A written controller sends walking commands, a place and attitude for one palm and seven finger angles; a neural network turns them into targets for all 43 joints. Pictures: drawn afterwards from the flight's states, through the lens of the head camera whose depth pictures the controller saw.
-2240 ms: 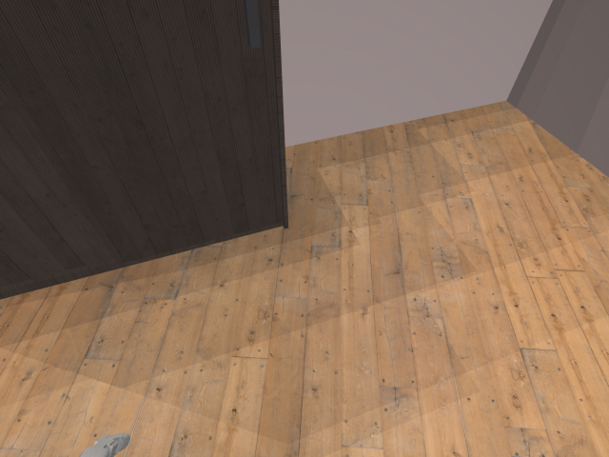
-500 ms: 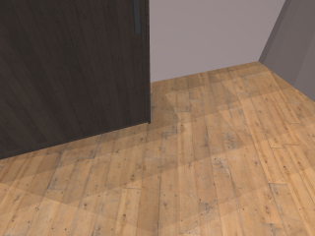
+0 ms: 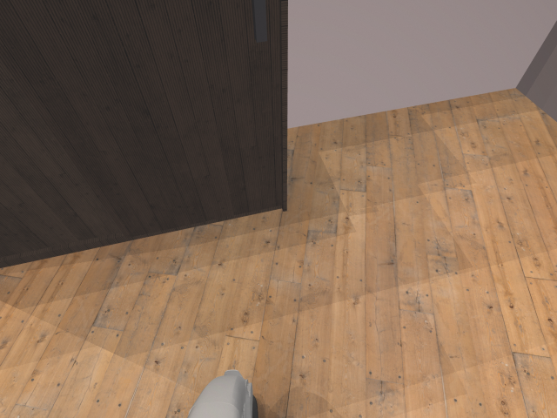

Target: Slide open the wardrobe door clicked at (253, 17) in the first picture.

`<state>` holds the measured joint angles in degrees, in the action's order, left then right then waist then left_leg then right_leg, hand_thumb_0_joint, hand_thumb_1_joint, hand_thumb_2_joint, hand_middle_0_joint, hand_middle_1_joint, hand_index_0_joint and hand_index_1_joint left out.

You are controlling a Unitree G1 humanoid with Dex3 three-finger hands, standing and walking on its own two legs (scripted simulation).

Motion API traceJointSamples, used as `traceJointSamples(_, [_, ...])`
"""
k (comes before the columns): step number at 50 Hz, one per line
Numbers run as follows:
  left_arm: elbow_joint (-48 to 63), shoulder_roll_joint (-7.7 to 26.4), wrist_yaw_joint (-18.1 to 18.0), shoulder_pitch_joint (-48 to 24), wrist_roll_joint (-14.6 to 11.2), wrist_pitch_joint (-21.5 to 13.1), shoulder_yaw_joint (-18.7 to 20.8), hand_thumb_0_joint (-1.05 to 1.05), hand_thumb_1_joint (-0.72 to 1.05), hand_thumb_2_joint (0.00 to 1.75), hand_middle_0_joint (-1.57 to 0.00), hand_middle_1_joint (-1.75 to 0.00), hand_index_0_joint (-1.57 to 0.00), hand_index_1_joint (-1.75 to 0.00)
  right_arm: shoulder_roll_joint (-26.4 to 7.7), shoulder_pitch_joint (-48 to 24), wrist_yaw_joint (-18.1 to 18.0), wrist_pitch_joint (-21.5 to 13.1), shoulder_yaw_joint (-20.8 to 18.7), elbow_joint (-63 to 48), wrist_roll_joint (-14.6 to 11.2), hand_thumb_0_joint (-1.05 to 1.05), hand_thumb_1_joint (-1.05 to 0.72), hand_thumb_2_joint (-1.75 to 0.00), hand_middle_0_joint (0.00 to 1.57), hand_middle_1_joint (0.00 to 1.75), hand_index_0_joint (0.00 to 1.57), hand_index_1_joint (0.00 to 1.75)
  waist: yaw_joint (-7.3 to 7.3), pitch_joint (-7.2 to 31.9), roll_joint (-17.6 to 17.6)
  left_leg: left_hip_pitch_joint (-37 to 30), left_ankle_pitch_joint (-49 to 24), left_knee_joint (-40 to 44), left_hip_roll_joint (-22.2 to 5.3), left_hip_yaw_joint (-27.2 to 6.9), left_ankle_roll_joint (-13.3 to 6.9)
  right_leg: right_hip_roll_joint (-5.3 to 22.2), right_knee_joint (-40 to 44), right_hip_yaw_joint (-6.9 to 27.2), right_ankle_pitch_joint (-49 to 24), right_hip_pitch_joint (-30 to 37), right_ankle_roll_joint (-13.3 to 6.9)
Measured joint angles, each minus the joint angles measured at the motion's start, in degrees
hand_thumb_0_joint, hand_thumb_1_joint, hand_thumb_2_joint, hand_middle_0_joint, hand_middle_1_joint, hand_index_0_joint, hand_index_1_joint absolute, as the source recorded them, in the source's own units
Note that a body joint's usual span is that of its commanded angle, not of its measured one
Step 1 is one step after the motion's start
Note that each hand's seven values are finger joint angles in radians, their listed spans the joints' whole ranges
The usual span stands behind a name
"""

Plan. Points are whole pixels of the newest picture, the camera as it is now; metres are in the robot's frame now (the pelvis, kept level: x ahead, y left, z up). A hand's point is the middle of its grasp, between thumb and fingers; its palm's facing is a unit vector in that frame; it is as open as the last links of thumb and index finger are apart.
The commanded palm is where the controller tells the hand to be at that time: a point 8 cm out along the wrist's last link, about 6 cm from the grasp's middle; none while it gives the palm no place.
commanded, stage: walk to a spot facing it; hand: right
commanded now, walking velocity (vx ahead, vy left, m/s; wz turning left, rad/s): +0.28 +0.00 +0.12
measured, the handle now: out of the picture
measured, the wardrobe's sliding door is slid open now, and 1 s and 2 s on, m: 0.00 0.00 0.00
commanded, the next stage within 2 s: turn to face it in 0.04 s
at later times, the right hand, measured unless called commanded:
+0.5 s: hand (404, 384) +0.22 -0.19 -0.19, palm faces -0.03 +0.99 -0.15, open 7.3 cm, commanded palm none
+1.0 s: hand (382, 326) +0.31 -0.16 -0.16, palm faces -0.24 +0.94 -0.22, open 7.4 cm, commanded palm none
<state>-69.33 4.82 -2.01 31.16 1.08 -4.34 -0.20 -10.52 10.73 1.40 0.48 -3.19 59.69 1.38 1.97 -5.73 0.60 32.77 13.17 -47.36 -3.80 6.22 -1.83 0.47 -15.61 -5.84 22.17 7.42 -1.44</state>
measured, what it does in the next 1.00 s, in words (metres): walks ahead, turning left: left foot, then right foot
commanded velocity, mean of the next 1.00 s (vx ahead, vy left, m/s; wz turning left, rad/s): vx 0.08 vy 0.01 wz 0.27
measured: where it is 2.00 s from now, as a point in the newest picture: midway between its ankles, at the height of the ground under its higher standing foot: (265, 326)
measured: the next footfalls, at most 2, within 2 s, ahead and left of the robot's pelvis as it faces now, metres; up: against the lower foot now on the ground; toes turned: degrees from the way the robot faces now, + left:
left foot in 0.10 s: +0.22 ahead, +0.11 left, +0.00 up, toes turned +8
right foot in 0.46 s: +0.27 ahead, -0.11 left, +0.00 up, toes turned -1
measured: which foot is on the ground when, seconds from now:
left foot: up 0.00-0.08, down 0.10-0.48, up 0.50-0.86, down 0.88-1.00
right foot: down 0.00-0.12, up 0.14-0.44, down 0.46-0.88, up 0.90-1.00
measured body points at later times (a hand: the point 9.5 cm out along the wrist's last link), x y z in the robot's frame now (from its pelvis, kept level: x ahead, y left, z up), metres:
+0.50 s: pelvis +0.16 -0.02 -0.01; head +0.17 -0.04 +0.44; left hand +0.24 +0.23 -0.13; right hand +0.22 -0.24 -0.17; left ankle +0.18 +0.11 -0.73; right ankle +0.23 -0.11 -0.74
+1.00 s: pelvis +0.20 +0.00 +0.00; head +0.21 +0.02 +0.45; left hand +0.13 +0.23 -0.16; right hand +0.32 -0.21 -0.14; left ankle +0.16 +0.10 -0.73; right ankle +0.22 -0.11 -0.69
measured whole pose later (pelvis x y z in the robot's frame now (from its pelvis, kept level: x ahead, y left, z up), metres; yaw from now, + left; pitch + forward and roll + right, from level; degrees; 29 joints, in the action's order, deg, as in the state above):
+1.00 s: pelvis +0.20 +0.00 +0.00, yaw +16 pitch +0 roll +1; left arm -62.0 11.5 -0.1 16.2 1.4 2.8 3.1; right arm -8.5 13.4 -0.7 -0.4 -2.9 57.4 1.6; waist 0.8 -2.0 -3.0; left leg 11.3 17.0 -28.4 -0.3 4.6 -1.3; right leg 5.6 -53.5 -6.6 26.5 -23.2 1.7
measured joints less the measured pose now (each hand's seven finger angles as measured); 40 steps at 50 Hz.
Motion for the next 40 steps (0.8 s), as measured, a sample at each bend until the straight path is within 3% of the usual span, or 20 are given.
traceJointSamples(3, [-1.47, -0.03, 0.05, 1.15, -0.22, 0.55, 0.39, 0.00, 0.90, 0.90, -0.20, -0.30, -0.20, -0.30, -0.33, -3.50, -0.13, -1.07, -0.14, -1.85, -0.02, 0.02, -0.93, -0.90, 0.20, 0.30, 0.20, 0.30, 0.43, -1.33, -0.90, -2.27, -2.30, 7.88, 2.00, 1.19, -1.83, 0.86, -1.39, -0.68, 3.11, 2.48, 0.92])
traceJointSamples(5, [-2.23, -0.01, 0.24, 2.00, -0.44, 1.12, 0.80, 0.00, 0.90, 0.90, -0.20, -0.30, -0.20, -0.30, -0.74, -4.36, -0.34, -2.50, -0.12, -2.90, 0.27, 0.01, -0.92, -0.90, 0.20, 0.30, 0.19, 0.30, 0.37, -1.27, -0.76, -6.93, -4.05, 13.01, 3.12, 1.90, -3.23, 1.55, -10.10, -0.85, 7.00, 1.05, 1.12])
traceJointSamples(6, [-2.37, -0.04, 0.44, 1.90, -0.77, 1.48, 0.96, 0.00, 0.90, 0.90, -0.20, -0.30, -0.20, -0.30, -0.92, -4.63, -0.64, -3.44, -0.24, -3.29, 0.44, 0.01, -0.92, -0.90, 0.20, 0.30, 0.20, 0.30, 0.05, -1.14, -0.41, -7.53, -6.57, 12.82, 2.91, 2.02, -3.31, 1.97, -19.90, -0.67, 7.74, -2.66, 0.91])
traceJointSamples(8, [-1.67, 0.69, 0.69, -0.77, -1.08, 2.39, 1.53, 0.00, 0.90, 0.90, -0.20, -0.30, -0.20, -0.30, -0.57, -4.94, -1.21, -4.39, -0.30, -3.60, -0.03, 0.01, -0.92, -0.90, 0.20, 0.30, 0.20, 0.30, 0.07, -1.84, -1.22, -7.99, -3.51, 9.39, 3.55, 2.72, -3.17, 2.50, -42.22, 2.65, 7.16, -12.63, 0.13])
traceJointSamples(9, [-0.83, 1.17, 0.77, -2.50, -1.00, 2.77, 1.89, 0.00, 0.90, 0.90, -0.20, -0.30, -0.20, -0.30, -0.37, -4.71, -1.44, -4.26, -0.24, -3.47, -0.25, 0.01, -0.92, -0.90, 0.20, 0.30, 0.20, 0.30, 0.22, -1.84, -1.49, -9.05, -2.09, 9.54, 3.96, 2.93, -3.07, 2.73, -49.59, 3.62, 5.84, -17.22, -0.12])
traceJointSamples(11, [1.53, 2.20, 0.86, -6.37, -0.49, 3.30, 2.29, 0.00, 0.90, 0.90, -0.20, -0.30, -0.20, -0.30, 0.18, -3.74, -2.08, -3.58, -0.02, -2.75, -0.30, 0.00, -0.91, -0.90, 0.20, 0.30, 0.20, 0.30, 0.43, -1.16, -1.73, -11.33, -1.42, 11.89, 4.72, 2.91, -2.76, 4.00, -55.49, 3.74, 3.37, -25.06, 0.13])
traceJointSamples(16, [8.66, 3.71, 0.72, -15.44, 0.04, 3.38, 2.50, 0.00, 0.91, 0.90, -0.20, -0.30, -0.20, -0.30, 0.87, -0.27, -2.91, -1.84, -0.19, -1.06, 0.13, 0.00, -0.94, -0.90, 0.20, 0.30, 0.20, 0.30, 0.11, 1.87, -1.57, -14.56, -2.83, 17.55, 5.88, 0.90, -2.09, 6.62, -42.55, 2.30, 0.12, -34.66, 2.52])
traceJointSamples(22, [12.98, 5.01, 0.59, -21.36, -0.09, 3.07, 2.48, 0.00, 0.93, 0.90, -0.20, -0.30, -0.20, -0.30, 0.51, 3.12, -1.87, 0.05, -0.52, -1.39, 0.25, 0.00, -0.93, -0.90, 0.20, 0.30, 0.20, 0.30, -2.40, 3.80, -0.91, -15.98, -0.38, 16.48, 6.43, -2.61, -0.15, 5.25, -25.22, 1.43, -4.56, -30.80, 4.23])
traceJointSamples(23, [13.42, 5.17, 0.61, -21.57, -0.15, 2.82, 2.34, 0.00, 0.93, 0.90, -0.20, -0.30, -0.20, -0.30, 0.51, 3.75, -1.81, 0.37, -0.60, -1.61, 0.16, 0.00, -0.93, -0.90, 0.20, 0.30, 0.20, 0.30, -2.67, 4.12, -0.92, -15.91, 0.50, 15.45, 6.59, -3.08, 0.33, 4.98, -21.45, 1.18, -6.31, -28.76, 4.17])
traceJointSamples(25, [13.95, 4.70, 0.59, -21.81, 0.10, 2.55, 2.04, 0.00, 0.93, 0.90, -0.20, -0.30, -0.20, -0.30, 0.07, 4.23, -1.63, 1.20, -0.92, -1.79, -0.13, 0.01, -0.92, -0.90, 0.20, 0.30, 0.20, 0.30, -3.03, 4.16, 0.44, -14.99, 5.54, 11.42, 5.81, -4.28, 0.95, 4.10, -21.24, -0.14, -7.68, -27.85, 1.34])
traceJointSamples(27, [14.31, 4.31, 0.57, -21.69, 0.44, 2.68, 1.57, 0.00, 0.92, 0.90, -0.20, -0.30, -0.20, -0.30, -0.11, 4.40, -1.40, 1.94, -1.24, -1.89, 0.05, 0.01, -0.92, -0.90, 0.20, 0.30, 0.20, 0.30, -3.30, 4.07, 0.67, -12.08, 12.09, 2.00, 5.49, -4.69, 1.62, 4.09, -20.44, -1.45, -6.85, -26.62, -0.61])
traceJointSamples(31, [13.98, 3.29, 0.13, -20.95, 0.30, 2.90, 1.28, 0.00, 0.92, 0.90, -0.20, -0.30, -0.20, -0.30, -0.82, 4.31, -0.99, 2.07, -1.95, -2.41, 0.30, 0.01, -0.91, -0.90, 0.20, 0.30, 0.20, 0.30, -3.69, 3.59, 1.25, -7.34, 10.72, -11.44, 3.44, -4.93, 3.10, 3.74, -14.67, -3.91, -8.43, -23.27, -1.20])
traceJointSamples(34, [13.53, 3.79, -0.04, -20.56, 0.24, 2.88, 1.82, -0.01, 0.93, 0.90, -0.20, -0.30, -0.21, -0.30, -0.86, 4.24, -1.17, 2.36, -2.04, -2.53, 0.22, 0.01, -0.91, -0.90, 0.20, 0.30, 0.20, 0.30, -3.38, 3.24, 0.86, -7.25, 9.98, -11.26, 1.96, -4.71, 4.08, 3.80, -11.92, -5.42, -9.23, -21.75, -1.39])
traceJointSamples(40, [11.67, 4.75, 0.50, -19.05, 0.43, 3.84, 2.64, -0.01, 0.92, 0.90, -0.20, -0.30, -0.20, -0.30, -0.53, 2.70, -1.43, 2.95, -1.53, -2.32, 0.20, 0.01, -0.91, -0.90, 0.20, 0.30, 0.19, 0.30, -1.88, 2.18, -0.55, -12.50, 11.90, 1.25, 1.04, -3.00, 4.01, 4.87, -12.23, -7.76, -8.12, -20.93, -0.75])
